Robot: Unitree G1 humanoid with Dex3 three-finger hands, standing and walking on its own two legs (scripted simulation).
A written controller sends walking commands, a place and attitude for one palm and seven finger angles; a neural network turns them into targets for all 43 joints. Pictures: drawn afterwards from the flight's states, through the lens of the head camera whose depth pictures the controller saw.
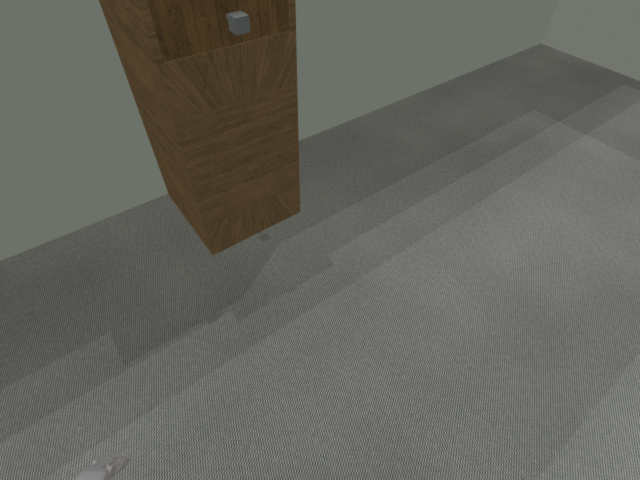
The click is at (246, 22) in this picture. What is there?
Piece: drawer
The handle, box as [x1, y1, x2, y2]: [226, 11, 250, 34]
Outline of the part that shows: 226,14 229,30 235,34 250,31 247,14 242,11 236,11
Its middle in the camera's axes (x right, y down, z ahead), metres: -0.23 -0.57 +1.02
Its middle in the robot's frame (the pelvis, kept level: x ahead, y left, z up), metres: +1.15 +0.29 +0.10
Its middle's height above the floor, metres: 0.86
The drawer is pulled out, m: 0.00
